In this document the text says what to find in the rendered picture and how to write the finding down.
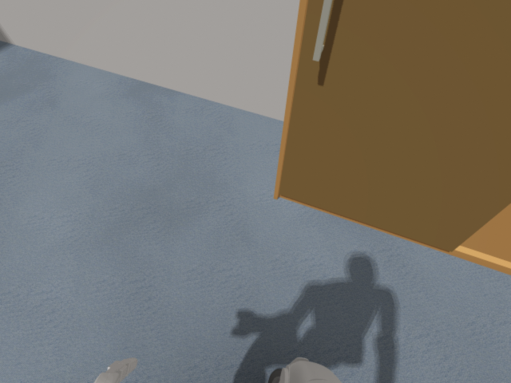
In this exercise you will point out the wardrobe door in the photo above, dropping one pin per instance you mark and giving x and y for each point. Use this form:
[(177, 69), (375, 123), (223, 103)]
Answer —
[(494, 238), (405, 121)]

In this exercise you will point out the left robot hand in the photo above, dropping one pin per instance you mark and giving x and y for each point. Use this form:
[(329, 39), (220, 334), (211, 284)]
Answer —
[(117, 371)]

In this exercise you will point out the robot right thigh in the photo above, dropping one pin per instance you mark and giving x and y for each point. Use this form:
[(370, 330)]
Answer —
[(307, 372)]

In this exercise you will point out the handle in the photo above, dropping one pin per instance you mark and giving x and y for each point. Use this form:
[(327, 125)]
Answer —
[(322, 29)]

